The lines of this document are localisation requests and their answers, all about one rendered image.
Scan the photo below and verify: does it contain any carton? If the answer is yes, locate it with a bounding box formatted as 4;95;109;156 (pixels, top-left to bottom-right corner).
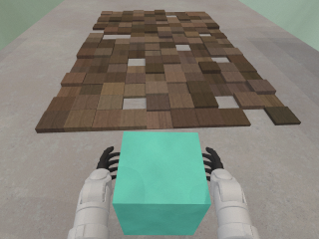
112;131;211;236

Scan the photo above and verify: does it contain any left robot forearm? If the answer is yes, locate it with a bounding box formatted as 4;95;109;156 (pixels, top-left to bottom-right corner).
67;168;113;239

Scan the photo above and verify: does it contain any robot right hand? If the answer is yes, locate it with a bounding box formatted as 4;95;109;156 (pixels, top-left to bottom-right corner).
201;147;224;181

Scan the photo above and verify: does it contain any robot left hand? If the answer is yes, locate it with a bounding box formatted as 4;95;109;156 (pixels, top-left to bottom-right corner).
96;146;121;180

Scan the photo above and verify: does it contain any right robot forearm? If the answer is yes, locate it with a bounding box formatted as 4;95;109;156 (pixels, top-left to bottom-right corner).
209;168;260;239

